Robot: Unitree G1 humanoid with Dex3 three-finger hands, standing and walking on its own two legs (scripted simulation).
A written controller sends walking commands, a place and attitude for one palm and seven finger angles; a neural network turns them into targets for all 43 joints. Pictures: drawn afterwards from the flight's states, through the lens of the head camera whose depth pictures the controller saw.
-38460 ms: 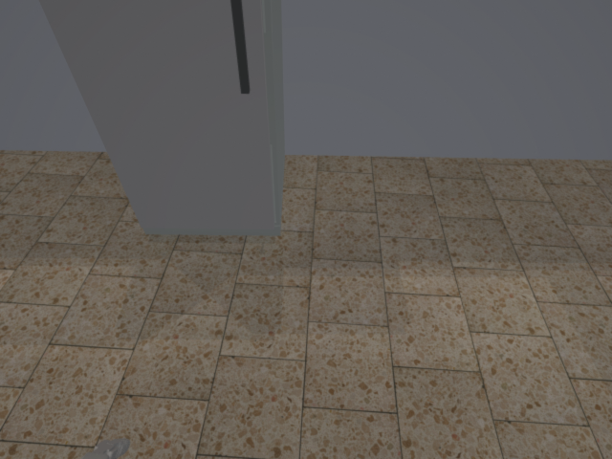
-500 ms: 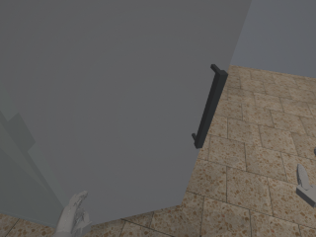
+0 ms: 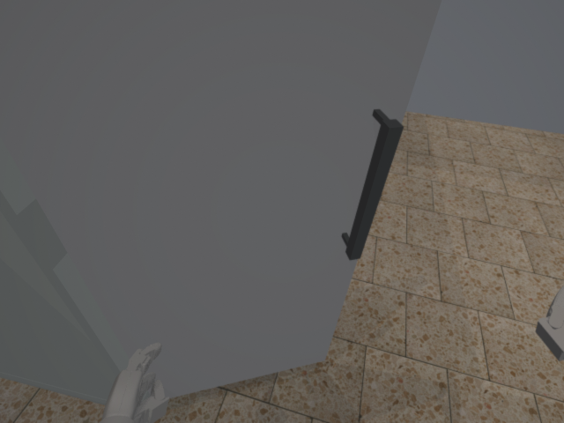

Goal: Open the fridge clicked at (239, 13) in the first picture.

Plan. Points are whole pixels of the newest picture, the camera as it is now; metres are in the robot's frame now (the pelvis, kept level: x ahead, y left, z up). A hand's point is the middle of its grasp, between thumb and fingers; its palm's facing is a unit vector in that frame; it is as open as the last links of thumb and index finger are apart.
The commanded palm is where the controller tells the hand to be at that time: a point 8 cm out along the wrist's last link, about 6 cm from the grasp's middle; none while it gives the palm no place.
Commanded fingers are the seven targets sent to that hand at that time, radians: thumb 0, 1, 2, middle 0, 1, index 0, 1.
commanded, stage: step back with the hand held close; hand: right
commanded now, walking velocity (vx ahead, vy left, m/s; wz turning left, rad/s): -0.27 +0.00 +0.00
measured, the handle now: (364, 192) +0.46 -0.15 +0.10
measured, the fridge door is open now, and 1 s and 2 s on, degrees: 64 64 64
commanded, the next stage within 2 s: stop stepping back and stand still in 1.20 s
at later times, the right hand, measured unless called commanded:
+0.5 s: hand out of the picture +0.14 -0.30 +0.15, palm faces +0.50 +0.75 -0.45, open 7.4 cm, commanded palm +0.09 -0.33 +0.17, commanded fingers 0.00 -0.90 -0.90 0.20 0.30 0.20 0.30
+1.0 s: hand out of the picture +0.04 -0.30 +0.16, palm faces +0.56 +0.73 -0.39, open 7.4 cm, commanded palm -0.02 -0.33 +0.17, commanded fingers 0.00 -0.90 -0.90 0.20 0.30 0.20 0.30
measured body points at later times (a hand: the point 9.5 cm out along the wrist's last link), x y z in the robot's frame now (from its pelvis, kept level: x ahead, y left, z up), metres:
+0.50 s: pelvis -0.05 -0.03 -0.02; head -0.06 -0.02 +0.43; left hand +0.12 +0.20 -0.10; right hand +0.11 -0.34 +0.18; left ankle +0.02 +0.12 -0.74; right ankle +0.01 -0.12 -0.74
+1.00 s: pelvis -0.14 -0.02 -0.03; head -0.14 -0.04 +0.41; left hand +0.05 +0.21 -0.11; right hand +0.01 -0.34 +0.18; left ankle +0.01 +0.12 -0.74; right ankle -0.02 -0.13 -0.74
